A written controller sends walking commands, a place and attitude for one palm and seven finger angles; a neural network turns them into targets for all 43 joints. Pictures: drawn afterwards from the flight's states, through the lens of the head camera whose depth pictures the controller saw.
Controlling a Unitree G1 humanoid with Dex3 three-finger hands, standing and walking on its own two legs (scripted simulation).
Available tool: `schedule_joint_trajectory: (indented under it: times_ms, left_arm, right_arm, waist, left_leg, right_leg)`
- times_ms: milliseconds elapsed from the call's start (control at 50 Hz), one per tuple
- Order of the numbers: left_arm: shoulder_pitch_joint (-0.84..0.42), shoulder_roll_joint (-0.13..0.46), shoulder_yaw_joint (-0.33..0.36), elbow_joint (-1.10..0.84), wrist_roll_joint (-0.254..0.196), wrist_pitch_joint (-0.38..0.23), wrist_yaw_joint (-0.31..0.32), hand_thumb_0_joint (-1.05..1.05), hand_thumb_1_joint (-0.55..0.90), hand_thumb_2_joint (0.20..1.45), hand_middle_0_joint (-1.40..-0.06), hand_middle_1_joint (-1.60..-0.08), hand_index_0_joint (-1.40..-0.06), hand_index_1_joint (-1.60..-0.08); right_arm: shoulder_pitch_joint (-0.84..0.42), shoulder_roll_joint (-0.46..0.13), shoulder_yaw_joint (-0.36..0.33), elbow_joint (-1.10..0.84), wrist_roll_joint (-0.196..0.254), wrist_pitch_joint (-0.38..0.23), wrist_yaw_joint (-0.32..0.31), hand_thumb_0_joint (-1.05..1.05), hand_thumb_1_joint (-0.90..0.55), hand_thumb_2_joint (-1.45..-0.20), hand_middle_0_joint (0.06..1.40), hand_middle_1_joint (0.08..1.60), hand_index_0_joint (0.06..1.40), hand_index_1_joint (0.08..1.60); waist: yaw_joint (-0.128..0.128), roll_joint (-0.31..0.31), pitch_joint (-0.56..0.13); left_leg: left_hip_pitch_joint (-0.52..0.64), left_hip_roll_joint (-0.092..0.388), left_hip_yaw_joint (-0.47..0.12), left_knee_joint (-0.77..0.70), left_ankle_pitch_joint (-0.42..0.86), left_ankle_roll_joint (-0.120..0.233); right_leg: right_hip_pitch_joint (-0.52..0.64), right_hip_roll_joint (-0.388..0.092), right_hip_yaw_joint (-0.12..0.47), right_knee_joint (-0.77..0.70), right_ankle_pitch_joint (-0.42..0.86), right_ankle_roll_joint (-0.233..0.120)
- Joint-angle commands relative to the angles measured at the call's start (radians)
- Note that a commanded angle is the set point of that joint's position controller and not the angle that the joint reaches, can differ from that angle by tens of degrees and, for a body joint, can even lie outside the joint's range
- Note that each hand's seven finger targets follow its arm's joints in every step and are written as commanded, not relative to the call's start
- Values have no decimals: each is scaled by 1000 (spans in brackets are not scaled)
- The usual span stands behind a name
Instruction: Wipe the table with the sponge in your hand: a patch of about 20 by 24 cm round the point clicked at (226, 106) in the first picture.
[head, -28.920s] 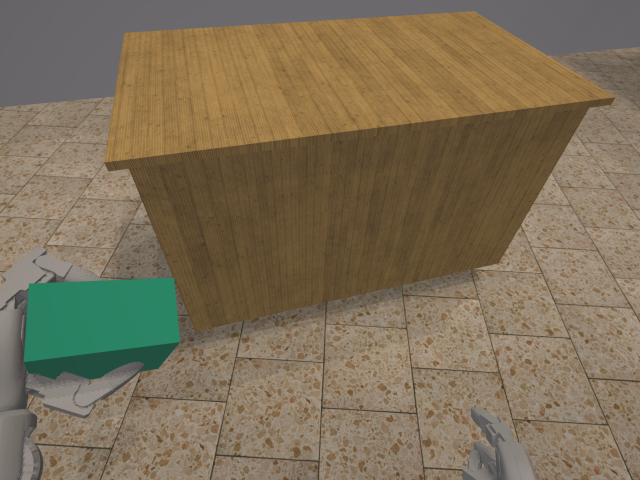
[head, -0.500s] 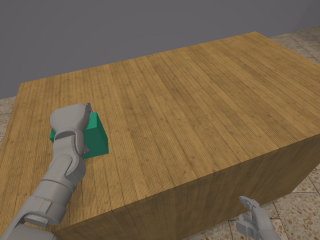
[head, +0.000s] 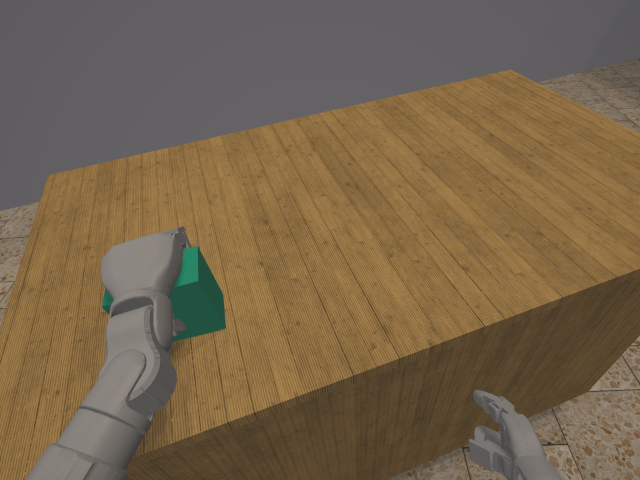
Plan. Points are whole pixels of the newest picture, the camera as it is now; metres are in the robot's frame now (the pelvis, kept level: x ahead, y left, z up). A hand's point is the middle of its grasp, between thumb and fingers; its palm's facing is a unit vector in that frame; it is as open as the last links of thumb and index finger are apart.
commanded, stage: wipe back along the middle lane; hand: left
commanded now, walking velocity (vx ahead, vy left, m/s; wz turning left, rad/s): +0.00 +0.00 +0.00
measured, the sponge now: (175, 307) +0.31 +0.24 +0.06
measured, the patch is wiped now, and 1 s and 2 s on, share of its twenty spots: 0.75 0.75 0.90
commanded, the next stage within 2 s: slide across to the third lane in 0.48 s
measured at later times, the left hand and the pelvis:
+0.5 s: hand (168, 319) +0.26 +0.22 +0.11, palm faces +0.15 -0.13 -0.98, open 10.3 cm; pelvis -0.01 -0.01 +0.00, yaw -1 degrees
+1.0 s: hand (195, 329) +0.25 +0.18 +0.11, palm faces +0.11 -0.13 -0.99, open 10.3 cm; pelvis -0.03 -0.02 +0.00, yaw +0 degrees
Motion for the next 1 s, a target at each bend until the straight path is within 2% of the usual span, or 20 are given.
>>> schedule_joint_trajectory:
  times_ms: [0,60,140,160,200,260,280,320,360,380,520,560,580,660,720,760,780,940,960,980]
  left_arm:
    - [-87,14,-6,-133,-48,29,-40,0,100,1300,-1200,-1600,-1200,-1600]
    - [-60,51,28,-174,-50,41,-40,0,100,1300,-1200,-1600,-1200,-1600]
    - [-33,-4,-35,-199,-40,54,-48,0,100,1300,-1200,-1600,-1200,-1600]
    - [-9,40,7,-220,-39,56,-44,0,100,1300,-1200,-1600,-1200,-1600]
    - [20,-16,-45,-240,-43,59,-49,0,100,1300,-1200,-1600,-1200,-1600]
    - [61,48,18,-265,-47,58,-40,0,100,1300,-1200,-1600,-1200,-1600]
    - [67,-17,-37,-282,-50,61,-43,0,100,1300,-1200,-1600,-1200,-1600]
    - [125,-27,-39,-299,-58,56,-43,0,100,1300,-1200,-1600,-1200,-1600]
    - [147,57,38,-331,-63,53,-33,0,100,1300,-1200,-1600,-1200,-1600]
    - [130,4,-10,-347,-63,56,-35,0,100,1300,-1200,-1600,-1200,-1600]
    - [201,-7,-16,-372,-67,45,-24,0,100,1300,-1200,-1600,-1200,-1600]
    - [173,37,23,-393,-59,38,-15,0,100,1300,-1200,-1600,-1200,-1600]
    - [129,-20,-38,-428,-58,39,-16,0,100,1300,-1200,-1600,-1200,-1600]
    - [4,15,-30,-405,-52,35,-7,0,100,1300,-1200,-1600,-1200,-1600]
    - [-14,-20,-67,-382,-46,29,-7,0,100,1300,-1200,-1600,-1200,-1600]
    - [-61,32,-30,-401,-46,23,-5,0,100,1300,-1200,-1600,-1200,-1600]
    - [-101,-14,-74,-398,-47,22,-7,0,100,1300,-1200,-1600,-1200,-1600]
    - [-206,-57,-121,-332,-38,2,-5,0,100,1300,-1200,-1600,-1200,-1600]
    - [-218,-23,-88,-339,-40,-2,2,0,100,1300,-1200,-1600,-1200,-1600]
    - [-212,-76,-130,-331,-44,-1,3,0,100,1300,-1200,-1600,-1200,-1600]
  right_arm:
    - [-234,-83,-35,-190,0,-66,6,0,-900,-900,200,300,200,300]
    - [-254,-84,-33,-196,-2,-61,8,0,-900,-900,200,300,200,300]
    - [-252,-76,-30,-199,2,-60,17,0,-900,-900,200,300,200,300]
    - [-270,-78,-31,-204,1,-62,19,0,-900,-900,200,300,200,300]
    - [-265,-68,-29,-211,4,-65,27,0,-900,-900,200,300,200,300]
    - [-278,-77,-31,-207,0,-61,26,0,-900,-900,200,300,200,300]
    - [-279,-67,-27,-219,1,-63,29,0,-900,-900,200,300,200,300]
    - [-274,-67,-30,-217,2,-63,35,0,-900,-900,200,300,200,300]
    - [-287,-73,-31,-217,-2,-61,31,0,-900,-900,200,300,200,300]
    - [-286,-67,-28,-226,-1,-59,29,0,-900,-900,200,300,200,300]
    - [-282,-65,-30,-224,-1,-59,28,0,-900,-900,200,300,200,300]
    - [-296,-70,-30,-220,-3,-56,24,0,-900,-900,200,300,200,300]
    - [-293,-60,-29,-235,-3,-58,24,0,-900,-900,200,300,200,300]
    - [-304,-61,-25,-216,-4,-67,11,0,-900,-900,200,300,200,300]
    - [-303,-55,-28,-209,-6,-85,10,0,-900,-900,200,300,200,300]
    - [-319,-55,-27,-207,-7,-93,7,0,-900,-900,200,300,200,300]
    - [-316,-47,-24,-211,-7,-101,4,0,-900,-900,200,300,200,300]
    - [-330,-42,-23,-173,-7,-125,7,0,-900,-900,200,300,200,300]
    - [-338,-42,-26,-174,-7,-130,8,0,-900,-900,200,300,200,300]
    - [-337,-34,-23,-183,-7,-135,11,0,-900,-900,200,300,200,300]
  waist:
    - [10,-145,-149]
    - [22,-143,-144]
    - [16,-129,-130]
    - [26,-123,-134]
    - [22,-126,-137]
    - [32,-133,-131]
    - [28,-133,-133]
    - [29,-152,-124]
    - [40,-161,-123]
    - [30,-153,-116]
    - [31,-144,-84]
    - [33,-136,-81]
    - [27,-119,-103]
    - [17,-121,-65]
    - [22,-110,-97]
    - [28,-116,-106]
    - [22,-113,-115]
    - [20,-136,-112]
    - [24,-132,-113]
    - [28,-134,-117]
  left_leg:
    - [73,-11,-28,-21,341,30]
    - [72,-8,-31,-25,333,29]
    - [74,-10,-30,-17,352,29]
    - [74,-7,-36,-18,339,28]
    - [72,-9,-35,-12,350,29]
    - [62,-8,-36,-14,327,28]
    - [57,-11,-30,-10,332,30]
    - [58,-9,-30,-7,347,30]
    - [49,-8,-34,-9,321,28]
    - [46,-10,-24,-8,313,31]
    - [49,-8,-27,-10,281,30]
    - [48,-6,-33,-17,250,27]
    - [55,-10,-23,-10,256,31]
    - [67,-7,-36,-29,199,31]
    - [81,-15,-31,-24,218,33]
    - [88,-14,-39,-33,207,32]
    - [91,-19,-27,-26,213,36]
    - [114,-21,-27,-50,202,29]
    - [122,-19,-33,-55,194,28]
    - [116,-21,-24,-53,193,30]
  right_leg:
    - [59,34,-9,-22,364,-48]
    - [64,36,5,-20,360,-52]
    - [59,37,-5,-11,375,-50]
    - [60,41,11,-8,357,-57]
    - [62,39,-3,-2,362,-53]
    - [71,44,22,-3,357,-57]
    - [73,40,1,1,363,-53]
    - [76,41,4,1,392,-50]
    - [86,42,34,-1,381,-53]
    - [78,38,19,-4,367,-47]
    - [58,42,33,-17,320,-49]
    - [46,47,57,-20,279,-57]
    - [50,40,37,-19,280,-52]
    - [11,44,61,-46,191,-57]
    - [31,39,48,-48,209,-54]
    - [42,41,70,-53,189,-59]
    - [43,35,54,-57,199,-53]
    - [43,33,49,-82,176,-52]
    - [43,37,66,-87,154,-59]
    - [46,32,42,-85,147,-54]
